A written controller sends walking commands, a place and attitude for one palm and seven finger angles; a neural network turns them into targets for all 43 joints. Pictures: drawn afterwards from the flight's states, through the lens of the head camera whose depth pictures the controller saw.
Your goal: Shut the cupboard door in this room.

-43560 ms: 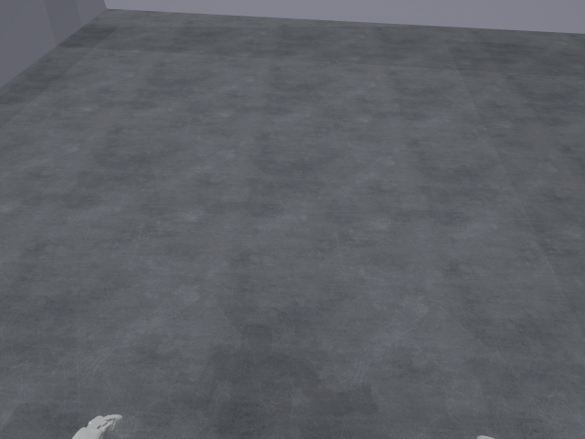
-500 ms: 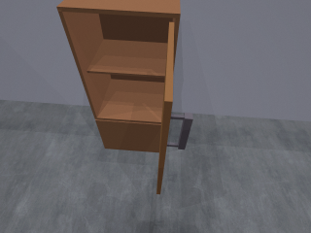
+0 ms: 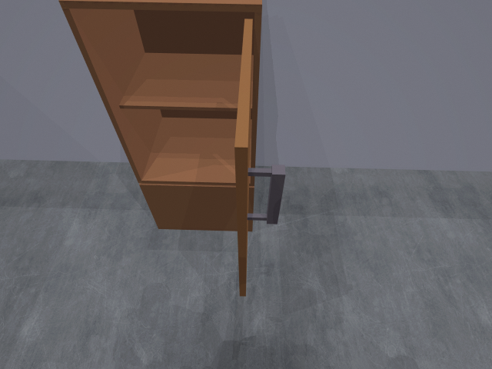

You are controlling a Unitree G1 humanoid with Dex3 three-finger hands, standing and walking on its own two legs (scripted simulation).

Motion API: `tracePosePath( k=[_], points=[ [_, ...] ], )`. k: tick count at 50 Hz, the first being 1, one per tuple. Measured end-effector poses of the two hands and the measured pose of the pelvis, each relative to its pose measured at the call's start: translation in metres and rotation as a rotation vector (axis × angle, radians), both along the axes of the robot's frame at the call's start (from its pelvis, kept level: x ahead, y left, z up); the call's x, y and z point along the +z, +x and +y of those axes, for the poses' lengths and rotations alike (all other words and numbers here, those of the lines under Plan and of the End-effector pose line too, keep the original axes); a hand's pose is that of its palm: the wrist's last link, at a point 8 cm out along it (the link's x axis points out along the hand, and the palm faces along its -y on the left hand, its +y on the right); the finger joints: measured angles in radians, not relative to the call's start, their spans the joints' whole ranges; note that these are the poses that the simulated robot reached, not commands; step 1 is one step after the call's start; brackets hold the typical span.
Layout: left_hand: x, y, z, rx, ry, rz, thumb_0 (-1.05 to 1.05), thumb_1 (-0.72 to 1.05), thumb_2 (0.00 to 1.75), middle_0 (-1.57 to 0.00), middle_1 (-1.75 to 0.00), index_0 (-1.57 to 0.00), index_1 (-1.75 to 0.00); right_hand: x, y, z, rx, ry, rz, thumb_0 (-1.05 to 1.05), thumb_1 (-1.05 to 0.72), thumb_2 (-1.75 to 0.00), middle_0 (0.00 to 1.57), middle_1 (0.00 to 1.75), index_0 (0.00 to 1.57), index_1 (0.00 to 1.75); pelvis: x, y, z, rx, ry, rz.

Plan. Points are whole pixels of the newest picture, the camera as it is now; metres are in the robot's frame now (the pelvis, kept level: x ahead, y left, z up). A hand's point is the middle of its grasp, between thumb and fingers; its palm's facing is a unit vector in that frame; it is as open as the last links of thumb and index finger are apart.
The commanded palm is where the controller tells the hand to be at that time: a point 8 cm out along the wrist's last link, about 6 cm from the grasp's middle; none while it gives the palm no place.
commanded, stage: walk around to get in front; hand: left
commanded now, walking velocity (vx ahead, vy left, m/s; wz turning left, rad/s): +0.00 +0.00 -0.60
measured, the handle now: (263, 196) +0.41 +0.01 +0.03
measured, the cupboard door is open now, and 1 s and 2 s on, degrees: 90 90 100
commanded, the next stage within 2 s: none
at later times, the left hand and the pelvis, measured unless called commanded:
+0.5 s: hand out of the picture +0.08 +0.11 -0.15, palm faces -0.16 -0.95 -0.27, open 7.4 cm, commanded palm none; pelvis +0.02 -0.08 +0.01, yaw -16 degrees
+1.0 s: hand (172, 317) +0.23 +0.18 -0.18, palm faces -0.45 -0.86 -0.26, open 7.4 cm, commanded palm none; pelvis +0.09 +0.00 -0.01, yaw -33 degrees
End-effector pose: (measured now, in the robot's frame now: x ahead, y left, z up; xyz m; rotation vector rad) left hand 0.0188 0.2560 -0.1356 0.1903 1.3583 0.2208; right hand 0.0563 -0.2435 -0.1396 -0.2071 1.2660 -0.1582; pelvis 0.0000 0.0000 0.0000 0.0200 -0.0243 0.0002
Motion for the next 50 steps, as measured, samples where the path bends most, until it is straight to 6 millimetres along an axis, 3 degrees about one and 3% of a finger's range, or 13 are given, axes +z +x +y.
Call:
tracePosePath(
  k=[6,11,20,28,34,42,47,50],
  points=[
    [0.000,0.015,-0.023,-0.054,0.021,0.021,0.00,0.90,0.90,-0.20,-0.30,-0.20,-0.30,-0.022,-0.017,-0.011,-0.078,0.067,0.007,0.01,-0.91,-0.89,0.20,0.30,0.20,0.30,-0.010,0.000,-0.022,-0.080,0.025,-0.006],
    [-0.001,0.031,-0.051,-0.098,0.048,-0.027,0.00,0.90,0.90,-0.20,-0.30,-0.20,-0.30,-0.044,-0.026,-0.038,-0.128,0.103,0.047,0.01,-0.91,-0.89,0.20,0.30,0.20,0.30,-0.023,0.002,-0.048,-0.122,0.020,0.002],
    [0.018,0.044,-0.093,-0.167,0.014,0.017,0.00,0.90,0.90,-0.20,-0.30,-0.21,-0.30,-0.009,-0.006,-0.089,-0.199,0.052,-0.037,0.01,-0.91,-0.89,0.20,0.30,0.20,0.30,0.003,0.007,-0.074,-0.223,0.051,0.042],
    [0.024,0.079,-0.098,-0.246,0.018,-0.009,0.00,0.90,0.90,-0.20,-0.30,-0.21,-0.30,0.004,0.003,-0.113,-0.277,-0.007,-0.090,0.01,-0.91,-0.89,0.20,0.30,0.20,0.30,0.007,0.024,-0.075,-0.312,0.042,0.053],
    [0.022,0.107,-0.087,-0.317,0.025,-0.012,0.00,0.90,0.90,-0.20,-0.30,-0.21,-0.30,0.011,0.008,-0.105,-0.328,-0.022,-0.121,0.01,-0.91,-0.89,0.20,0.30,0.20,0.30,0.007,0.038,-0.066,-0.384,0.029,0.054],
    [0.011,0.152,-0.059,-0.424,0.018,0.011,0.00,0.90,0.90,-0.20,-0.30,-0.21,-0.30,0.020,0.022,-0.072,-0.393,-0.030,-0.160,0.01,-0.91,-0.89,0.20,0.30,0.20,0.30,0.004,0.059,-0.037,-0.479,0.009,0.063],
    [-0.007,0.198,-0.039,-0.493,0.002,0.004,0.00,0.90,0.90,-0.20,-0.30,-0.21,-0.30,0.023,0.028,-0.045,-0.443,-0.070,-0.195,0.01,-0.91,-0.89,0.20,0.30,0.20,0.30,-0.006,0.080,-0.011,-0.529,-0.016,0.079],
    [-0.013,0.233,-0.034,-0.535,-0.013,-0.025,0.01,0.90,0.90,-0.20,-0.30,-0.21,-0.30,0.027,0.019,-0.026,-0.476,-0.087,-0.176,0.01,-0.91,-0.89,0.20,0.30,0.20,0.30,-0.006,0.089,0.002,-0.577,-0.023,0.061]
  ],
)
